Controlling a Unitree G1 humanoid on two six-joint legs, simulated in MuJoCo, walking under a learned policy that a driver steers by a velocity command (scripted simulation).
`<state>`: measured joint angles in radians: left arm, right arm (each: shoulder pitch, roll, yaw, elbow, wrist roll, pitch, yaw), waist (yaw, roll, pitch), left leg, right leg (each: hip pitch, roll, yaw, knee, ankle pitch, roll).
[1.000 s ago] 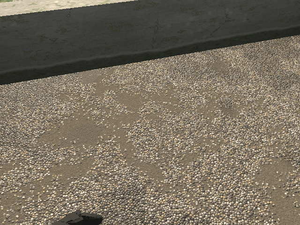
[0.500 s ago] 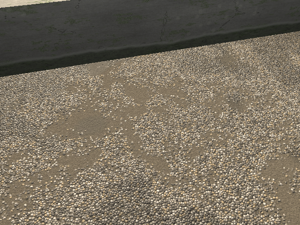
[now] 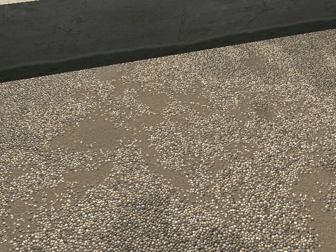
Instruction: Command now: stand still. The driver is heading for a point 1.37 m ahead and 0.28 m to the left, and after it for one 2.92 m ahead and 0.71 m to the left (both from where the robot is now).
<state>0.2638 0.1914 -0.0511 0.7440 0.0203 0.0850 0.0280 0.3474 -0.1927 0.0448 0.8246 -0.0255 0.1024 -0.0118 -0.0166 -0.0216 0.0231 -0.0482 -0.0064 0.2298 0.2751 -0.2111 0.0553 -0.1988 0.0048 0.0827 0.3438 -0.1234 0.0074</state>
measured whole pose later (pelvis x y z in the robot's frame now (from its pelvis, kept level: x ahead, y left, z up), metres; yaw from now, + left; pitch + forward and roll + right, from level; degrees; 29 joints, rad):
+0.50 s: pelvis +0.01 +0.00 +0.00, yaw +0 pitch -1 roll +0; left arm 0.26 0.20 -0.06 0.79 0.02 0.07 0.03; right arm 0.38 -0.18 0.07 0.87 -0.02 0.09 0.00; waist -0.03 -0.02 0.01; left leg 0.01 -0.01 0.21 0.20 -0.19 0.05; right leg -0.13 0.01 0.07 0.26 -0.10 0.01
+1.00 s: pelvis +0.00 +0.00 +0.00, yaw +1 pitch -1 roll +0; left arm 0.31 0.19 -0.06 0.88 0.01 0.06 0.02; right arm 0.41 -0.17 0.06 0.95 -0.03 0.10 -0.02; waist -0.02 -0.02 0.02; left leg -0.02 -0.02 0.20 0.21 -0.17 0.05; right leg -0.17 0.00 0.07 0.28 -0.09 0.01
